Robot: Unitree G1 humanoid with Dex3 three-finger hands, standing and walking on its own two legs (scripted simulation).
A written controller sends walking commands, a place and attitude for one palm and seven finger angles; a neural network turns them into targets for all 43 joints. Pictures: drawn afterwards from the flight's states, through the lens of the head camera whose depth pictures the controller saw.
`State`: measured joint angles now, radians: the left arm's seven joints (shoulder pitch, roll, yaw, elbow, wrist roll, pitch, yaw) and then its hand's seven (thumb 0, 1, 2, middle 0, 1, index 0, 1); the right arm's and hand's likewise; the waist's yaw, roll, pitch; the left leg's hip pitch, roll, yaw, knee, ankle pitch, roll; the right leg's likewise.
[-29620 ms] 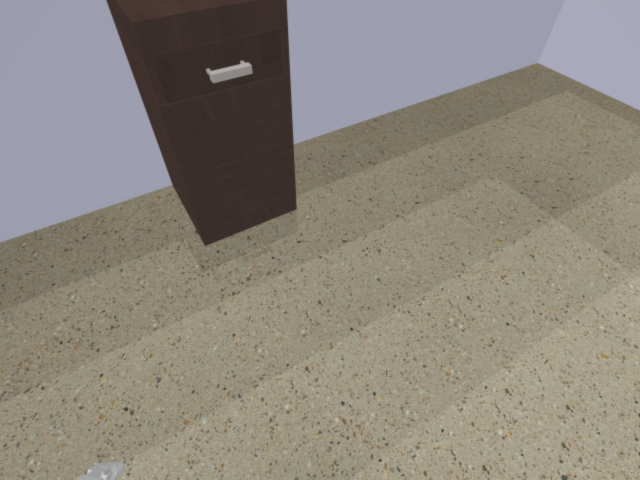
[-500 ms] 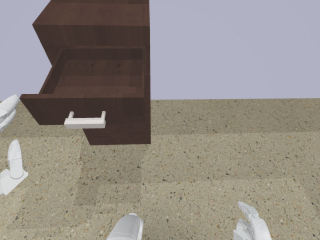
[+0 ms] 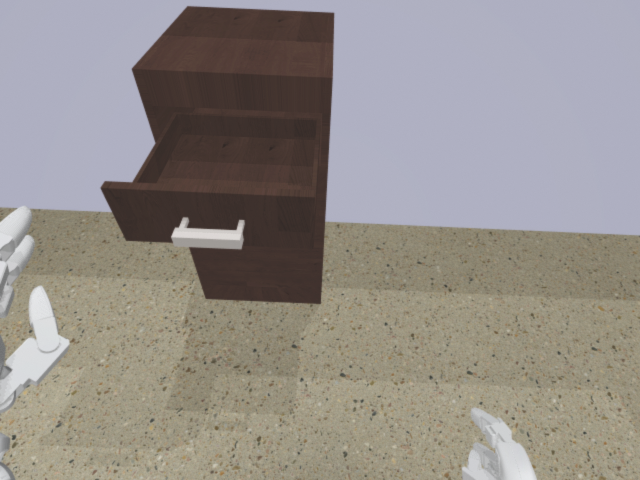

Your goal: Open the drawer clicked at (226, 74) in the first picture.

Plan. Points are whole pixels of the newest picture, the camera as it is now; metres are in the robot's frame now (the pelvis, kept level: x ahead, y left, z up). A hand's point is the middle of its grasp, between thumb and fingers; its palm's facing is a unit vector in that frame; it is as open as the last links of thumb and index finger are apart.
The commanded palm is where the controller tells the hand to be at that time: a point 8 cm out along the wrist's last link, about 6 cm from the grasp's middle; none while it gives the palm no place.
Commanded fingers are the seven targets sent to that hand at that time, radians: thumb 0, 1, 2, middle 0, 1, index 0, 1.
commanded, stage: stop stepping back and stand still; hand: left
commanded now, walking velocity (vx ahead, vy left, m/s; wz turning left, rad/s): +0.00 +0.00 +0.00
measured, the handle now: (210, 230) +0.55 +0.24 -0.05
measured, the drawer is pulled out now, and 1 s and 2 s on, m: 0.30 0.30 0.30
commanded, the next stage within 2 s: let the arm hang, fingers relaxed in 0.06 s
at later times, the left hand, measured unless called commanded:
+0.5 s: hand out of the picture +0.03 +0.17 -0.16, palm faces +0.10 -0.98 -0.20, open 7.0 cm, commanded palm none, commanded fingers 0.00 0.90 0.90 -0.20 -0.30 -0.20 -0.30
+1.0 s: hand out of the picture -0.01 +0.18 -0.16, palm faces +0.07 -0.98 -0.19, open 7.4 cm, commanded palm none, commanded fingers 0.00 0.90 0.90 -0.20 -0.30 -0.20 -0.30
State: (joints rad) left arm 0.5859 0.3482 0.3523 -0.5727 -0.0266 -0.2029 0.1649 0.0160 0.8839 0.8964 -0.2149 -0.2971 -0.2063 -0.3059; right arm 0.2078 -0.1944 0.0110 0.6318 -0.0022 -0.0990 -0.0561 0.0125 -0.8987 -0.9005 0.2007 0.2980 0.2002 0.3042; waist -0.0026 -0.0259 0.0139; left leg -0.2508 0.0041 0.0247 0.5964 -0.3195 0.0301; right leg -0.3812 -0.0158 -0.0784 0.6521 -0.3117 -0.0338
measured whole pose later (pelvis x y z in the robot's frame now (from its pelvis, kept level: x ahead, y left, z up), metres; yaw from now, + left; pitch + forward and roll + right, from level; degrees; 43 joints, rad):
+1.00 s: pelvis -0.01 +0.01 +0.02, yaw +1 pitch -2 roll +0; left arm 0.27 0.12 0.02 1.13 0.01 0.01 0.04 0.01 0.91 0.90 -0.20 -0.29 -0.19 -0.30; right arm 0.37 -0.08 0.00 1.11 -0.02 0.02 -0.03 0.00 -0.90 -0.90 0.20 0.30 0.20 0.30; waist 0.00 0.01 0.06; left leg -0.15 0.02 0.07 0.42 -0.24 0.00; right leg -0.24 0.00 -0.06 0.41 -0.14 -0.03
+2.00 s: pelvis +0.02 +0.00 +0.02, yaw +1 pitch -2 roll +0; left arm 0.24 0.13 0.03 1.14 0.01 0.00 0.04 0.01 0.91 0.90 -0.20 -0.29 -0.19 -0.30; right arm 0.31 -0.11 -0.01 1.12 -0.02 0.01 -0.04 0.00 -0.90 -0.90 0.20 0.30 0.20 0.30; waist -0.01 0.02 0.08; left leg -0.10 0.03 0.07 0.39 -0.25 -0.01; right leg -0.20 0.01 -0.06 0.40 -0.17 -0.04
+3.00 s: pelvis +0.03 +0.00 +0.02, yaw +1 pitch -1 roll +0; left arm 0.22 0.14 0.03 1.14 0.01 -0.01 0.04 0.01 0.91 0.90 -0.20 -0.29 -0.20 -0.30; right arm 0.28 -0.13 -0.01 1.12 -0.02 0.01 -0.04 0.00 -0.90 -0.90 0.20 0.30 0.20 0.30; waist -0.01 0.02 0.08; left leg -0.07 0.04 0.06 0.36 -0.25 -0.03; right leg -0.17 0.03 -0.07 0.38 -0.18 -0.05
